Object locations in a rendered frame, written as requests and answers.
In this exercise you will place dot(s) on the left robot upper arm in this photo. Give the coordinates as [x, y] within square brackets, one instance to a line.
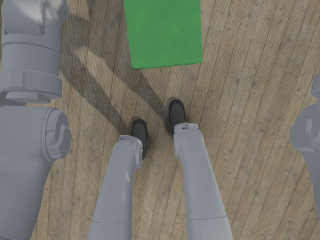
[32, 138]

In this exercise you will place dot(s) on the carton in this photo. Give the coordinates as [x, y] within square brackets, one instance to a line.
[163, 33]

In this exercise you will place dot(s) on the robot left forearm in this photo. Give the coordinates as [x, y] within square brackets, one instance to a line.
[31, 51]

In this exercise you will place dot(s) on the right robot upper arm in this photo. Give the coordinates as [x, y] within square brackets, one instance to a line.
[305, 138]

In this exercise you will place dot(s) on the right robot thigh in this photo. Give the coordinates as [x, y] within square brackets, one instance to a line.
[206, 217]

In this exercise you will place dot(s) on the left robot shin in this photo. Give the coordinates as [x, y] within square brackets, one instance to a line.
[128, 137]

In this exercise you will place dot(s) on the robot right forearm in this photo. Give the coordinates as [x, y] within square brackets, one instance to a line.
[315, 89]

